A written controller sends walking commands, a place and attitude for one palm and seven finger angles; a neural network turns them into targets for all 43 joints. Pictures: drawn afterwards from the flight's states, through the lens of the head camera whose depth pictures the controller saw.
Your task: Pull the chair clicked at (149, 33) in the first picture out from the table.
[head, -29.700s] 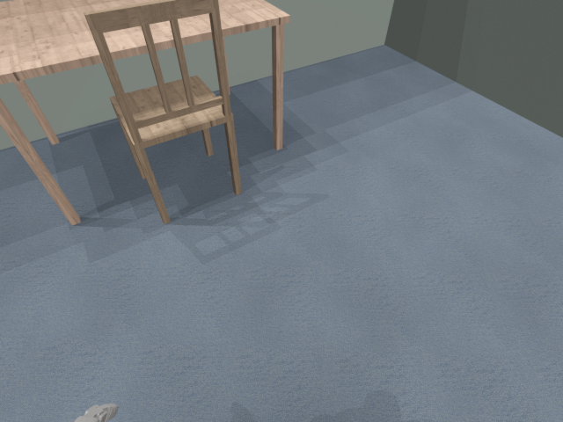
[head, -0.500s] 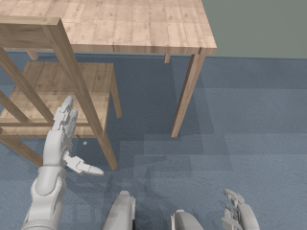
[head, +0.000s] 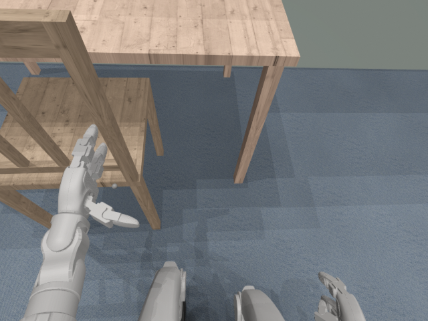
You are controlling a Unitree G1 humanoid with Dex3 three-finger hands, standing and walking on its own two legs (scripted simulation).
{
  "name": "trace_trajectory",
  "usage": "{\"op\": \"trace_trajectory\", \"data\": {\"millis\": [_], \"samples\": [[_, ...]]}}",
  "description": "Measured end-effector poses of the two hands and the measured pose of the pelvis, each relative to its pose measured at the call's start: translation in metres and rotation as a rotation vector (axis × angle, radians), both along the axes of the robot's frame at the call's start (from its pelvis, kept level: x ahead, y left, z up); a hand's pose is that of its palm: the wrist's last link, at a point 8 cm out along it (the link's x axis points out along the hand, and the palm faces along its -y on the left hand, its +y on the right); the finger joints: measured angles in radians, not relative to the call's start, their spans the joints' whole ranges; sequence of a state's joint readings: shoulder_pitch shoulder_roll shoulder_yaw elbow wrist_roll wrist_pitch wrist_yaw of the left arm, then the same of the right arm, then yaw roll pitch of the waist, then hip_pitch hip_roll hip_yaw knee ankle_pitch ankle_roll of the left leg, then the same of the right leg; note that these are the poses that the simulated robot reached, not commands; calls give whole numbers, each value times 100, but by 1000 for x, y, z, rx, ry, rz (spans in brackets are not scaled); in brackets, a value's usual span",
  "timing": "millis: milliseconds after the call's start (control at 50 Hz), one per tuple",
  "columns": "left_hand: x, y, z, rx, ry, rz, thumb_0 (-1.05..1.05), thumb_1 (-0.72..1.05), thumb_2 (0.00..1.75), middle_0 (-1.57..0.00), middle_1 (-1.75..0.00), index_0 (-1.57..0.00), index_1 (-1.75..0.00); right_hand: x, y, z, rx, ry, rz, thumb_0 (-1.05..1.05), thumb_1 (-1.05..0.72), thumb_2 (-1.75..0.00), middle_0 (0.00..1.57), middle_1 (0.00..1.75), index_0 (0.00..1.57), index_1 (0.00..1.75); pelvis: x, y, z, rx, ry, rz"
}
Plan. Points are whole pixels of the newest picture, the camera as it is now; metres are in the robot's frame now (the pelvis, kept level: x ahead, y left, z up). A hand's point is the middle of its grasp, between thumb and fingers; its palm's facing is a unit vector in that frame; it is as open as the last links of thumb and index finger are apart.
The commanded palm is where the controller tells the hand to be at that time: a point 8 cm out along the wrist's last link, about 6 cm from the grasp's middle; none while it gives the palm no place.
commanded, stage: push the fingers through the gap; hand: left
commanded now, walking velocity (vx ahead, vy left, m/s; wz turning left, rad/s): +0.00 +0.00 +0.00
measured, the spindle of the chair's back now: out of the picture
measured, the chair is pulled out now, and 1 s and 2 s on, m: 0.00 0.00 0.00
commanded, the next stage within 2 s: hook a spindle and tug to test in 1.10 s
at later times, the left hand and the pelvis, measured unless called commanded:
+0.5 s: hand (119, 156) +0.40 +0.20 +0.03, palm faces +0.08 -1.00 -0.03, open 17.0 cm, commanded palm +0.38 +0.24 +0.04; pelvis +0.00 +0.00 +0.00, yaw +0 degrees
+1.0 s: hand (121, 146) +0.42 +0.20 +0.04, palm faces +0.09 -1.00 -0.03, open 17.1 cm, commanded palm +0.39 +0.23 +0.04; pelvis +0.00 +0.00 +0.00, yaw -1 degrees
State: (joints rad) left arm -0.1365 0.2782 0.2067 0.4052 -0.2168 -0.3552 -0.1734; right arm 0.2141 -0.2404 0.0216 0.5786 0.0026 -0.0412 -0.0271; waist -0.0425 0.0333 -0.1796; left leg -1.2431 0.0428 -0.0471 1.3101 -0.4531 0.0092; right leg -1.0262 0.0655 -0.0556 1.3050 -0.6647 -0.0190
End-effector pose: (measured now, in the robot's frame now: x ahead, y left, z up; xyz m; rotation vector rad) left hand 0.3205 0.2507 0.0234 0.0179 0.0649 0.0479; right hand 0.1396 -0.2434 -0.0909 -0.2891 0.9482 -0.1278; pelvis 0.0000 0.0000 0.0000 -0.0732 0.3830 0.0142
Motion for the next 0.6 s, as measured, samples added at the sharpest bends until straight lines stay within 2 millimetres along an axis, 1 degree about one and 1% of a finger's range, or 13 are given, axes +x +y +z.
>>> {"op": "trace_trajectory", "data": {"millis": [60, 140, 200, 280, 440, 600], "samples": [[5, 0, 10, 11, -64, 10, -1, -50, 30, -7, -8, -5, -8, -3, 0, 0, -7, 7, 2, 1, -91, -90, 20, 30, 20, 30, 0, 1, 0, -1, 1, -2], [21, 2, 19, 23, -116, 9, -1, -50, 30, -6, -8, -5, -8, -8, 0, -2, -9, 22, 3, 1, -91, -90, 20, 30, 20, 30, -1, 1, -1, -4, 3, 1], [33, 2, 15, 12, -84, 1, -1, -50, 30, -6, -8, -5, -8, -13, 0, -3, -4, 36, -6, 1, -91, -90, 20, 30, 20, 30, -2, 2, -2, -5, 7, 2], [40, 1, 8, 2, -32, -1, -1, -50, 30, -5, -7, -4, -8, -21, 0, -3, 2, 57, -24, 1, -91, -90, 20, 30, 20, 30, -1, 3, 0, -3, 13, -4], [47, 0, 13, 14, -65, 23, -1, -50, 30, -5, -7, -4, -8, -34, -1, -4, 1, 108, -37, 1, -91, -90, 20, 30, 20, 30, 1, 4, 2, 0, 16, -8], [63, 1, 10, 18, -58, 27, -1, -50, 30, -6, -7, -4, -8, -43, -5, -8, -7, 144, -48, 1, -91, -90, 20, 30, 20, 30, -1, 2, 0, -2, 23, -5]]}}
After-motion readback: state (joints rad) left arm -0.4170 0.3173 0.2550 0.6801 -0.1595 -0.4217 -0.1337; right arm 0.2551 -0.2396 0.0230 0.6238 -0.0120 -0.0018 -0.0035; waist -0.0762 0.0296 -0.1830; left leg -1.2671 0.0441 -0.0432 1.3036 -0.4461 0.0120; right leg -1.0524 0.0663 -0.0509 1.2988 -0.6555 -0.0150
